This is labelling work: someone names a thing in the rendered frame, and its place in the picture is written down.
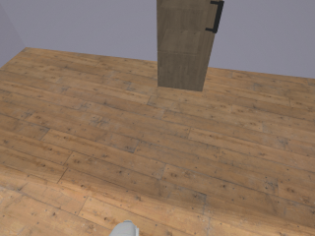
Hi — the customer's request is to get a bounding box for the robot left thigh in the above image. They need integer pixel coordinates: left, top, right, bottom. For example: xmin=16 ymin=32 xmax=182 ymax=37
xmin=109 ymin=222 xmax=140 ymax=236

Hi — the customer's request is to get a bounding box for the cupboard door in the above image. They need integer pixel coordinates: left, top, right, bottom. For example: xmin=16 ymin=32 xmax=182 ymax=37
xmin=192 ymin=0 xmax=220 ymax=86

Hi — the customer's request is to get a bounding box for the handle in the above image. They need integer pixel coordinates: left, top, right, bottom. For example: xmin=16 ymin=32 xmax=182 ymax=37
xmin=205 ymin=0 xmax=224 ymax=33

